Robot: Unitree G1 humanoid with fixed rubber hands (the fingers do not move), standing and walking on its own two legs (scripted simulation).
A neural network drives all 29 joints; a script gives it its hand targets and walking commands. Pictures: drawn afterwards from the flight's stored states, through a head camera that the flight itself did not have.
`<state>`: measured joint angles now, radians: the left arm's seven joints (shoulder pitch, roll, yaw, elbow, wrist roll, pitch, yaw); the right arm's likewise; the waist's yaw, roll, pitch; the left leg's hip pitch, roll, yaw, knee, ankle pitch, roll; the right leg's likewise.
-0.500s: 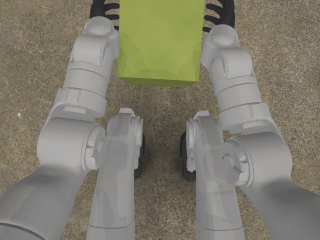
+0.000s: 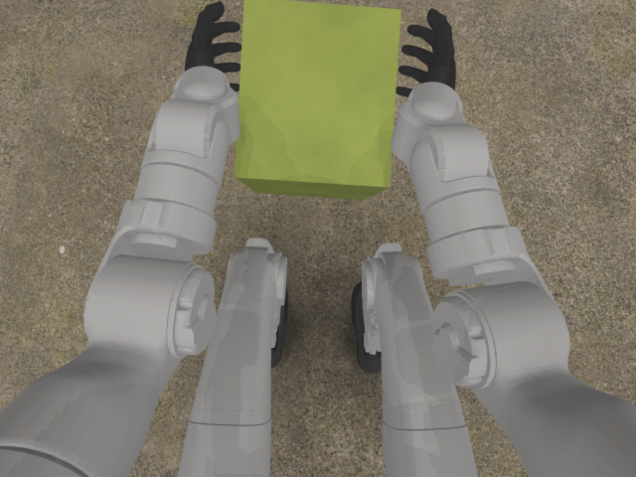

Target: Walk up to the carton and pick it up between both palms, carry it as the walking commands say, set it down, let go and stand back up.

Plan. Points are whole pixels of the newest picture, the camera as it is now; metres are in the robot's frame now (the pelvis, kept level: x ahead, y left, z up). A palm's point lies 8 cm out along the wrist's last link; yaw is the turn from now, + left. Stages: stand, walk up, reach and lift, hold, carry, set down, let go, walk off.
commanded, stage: reach and lift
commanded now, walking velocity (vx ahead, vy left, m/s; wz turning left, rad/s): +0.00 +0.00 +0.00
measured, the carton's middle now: (316, 117) +0.51 +0.03 -0.11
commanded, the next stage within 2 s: none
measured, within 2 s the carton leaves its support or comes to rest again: neither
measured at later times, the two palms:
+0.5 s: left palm (162, 25) +0.50 +0.15 +0.08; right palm (471, 30) +0.49 -0.09 +0.10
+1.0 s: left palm out of the picture +0.46 +0.15 +0.15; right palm out of the picture +0.47 -0.09 +0.18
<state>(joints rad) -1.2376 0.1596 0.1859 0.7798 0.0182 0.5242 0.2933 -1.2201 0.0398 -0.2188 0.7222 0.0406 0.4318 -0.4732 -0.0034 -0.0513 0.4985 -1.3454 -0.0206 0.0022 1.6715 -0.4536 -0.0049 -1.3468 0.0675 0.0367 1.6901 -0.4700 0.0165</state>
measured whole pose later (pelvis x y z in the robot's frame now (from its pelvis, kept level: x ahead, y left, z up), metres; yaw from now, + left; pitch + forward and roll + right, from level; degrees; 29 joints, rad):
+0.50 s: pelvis +0.08 -0.01 +0.08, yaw +1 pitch +23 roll +1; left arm -0.85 0.01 0.26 0.82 0.15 0.47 0.24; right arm -0.82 0.19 -0.28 0.73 -0.10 0.42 -0.41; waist 0.00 -0.05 -0.15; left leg -1.32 -0.03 -0.02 1.38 -0.46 -0.01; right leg -1.32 0.07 0.04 1.41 -0.48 0.00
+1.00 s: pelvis +0.13 -0.01 +0.16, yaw +1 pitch +16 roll +0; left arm -0.52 -0.06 0.19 0.77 0.13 0.41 0.27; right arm -0.54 0.25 -0.29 0.73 -0.18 0.36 -0.33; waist 0.00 -0.05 -0.25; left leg -0.90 -0.03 -0.04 1.04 -0.41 -0.01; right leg -0.89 0.06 0.04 1.06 -0.44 -0.01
